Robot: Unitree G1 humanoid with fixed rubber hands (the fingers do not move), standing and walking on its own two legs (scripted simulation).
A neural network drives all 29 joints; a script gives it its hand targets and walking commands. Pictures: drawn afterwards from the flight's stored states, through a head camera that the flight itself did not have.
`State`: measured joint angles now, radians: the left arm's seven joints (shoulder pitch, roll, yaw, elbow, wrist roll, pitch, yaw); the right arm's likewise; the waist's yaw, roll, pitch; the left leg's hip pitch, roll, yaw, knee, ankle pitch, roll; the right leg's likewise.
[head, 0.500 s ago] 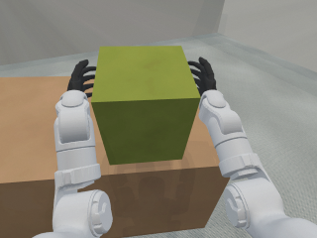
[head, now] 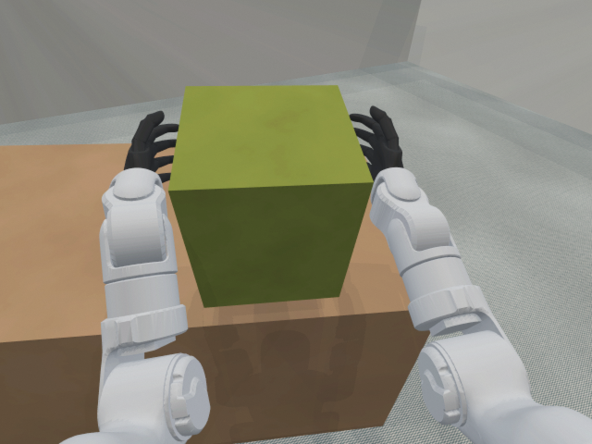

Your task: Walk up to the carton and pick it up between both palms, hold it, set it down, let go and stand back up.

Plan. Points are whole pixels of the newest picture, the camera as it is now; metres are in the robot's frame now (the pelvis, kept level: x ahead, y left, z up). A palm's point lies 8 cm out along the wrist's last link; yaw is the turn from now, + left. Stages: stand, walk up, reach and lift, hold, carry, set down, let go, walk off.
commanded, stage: hold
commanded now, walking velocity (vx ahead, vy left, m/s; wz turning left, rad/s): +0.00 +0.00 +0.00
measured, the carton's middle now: (268, 200) +0.40 +0.00 +0.16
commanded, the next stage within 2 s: set down in 1.22 s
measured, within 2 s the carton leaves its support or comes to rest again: neither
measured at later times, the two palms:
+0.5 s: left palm (142, 174) +0.36 +0.15 +0.24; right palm (383, 166) +0.36 -0.14 +0.23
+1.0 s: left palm (137, 179) +0.35 +0.16 +0.24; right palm (380, 170) +0.36 -0.14 +0.23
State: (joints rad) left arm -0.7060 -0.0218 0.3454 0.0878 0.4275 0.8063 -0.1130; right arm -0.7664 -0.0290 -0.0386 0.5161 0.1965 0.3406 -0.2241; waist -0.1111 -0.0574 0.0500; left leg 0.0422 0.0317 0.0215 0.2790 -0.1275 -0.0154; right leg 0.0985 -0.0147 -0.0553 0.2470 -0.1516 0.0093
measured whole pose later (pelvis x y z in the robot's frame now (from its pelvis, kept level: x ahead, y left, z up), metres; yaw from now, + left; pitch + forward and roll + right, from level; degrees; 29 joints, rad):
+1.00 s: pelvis +0.00 +0.00 +0.00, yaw -1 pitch -11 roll +0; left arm -0.72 -0.04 0.36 0.09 0.45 0.82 -0.11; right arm -0.78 -0.03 -0.04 0.56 0.19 0.33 -0.21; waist -0.08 -0.06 0.05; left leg 0.04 0.03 0.03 0.27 -0.12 -0.01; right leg 0.08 -0.01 -0.05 0.26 -0.15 0.00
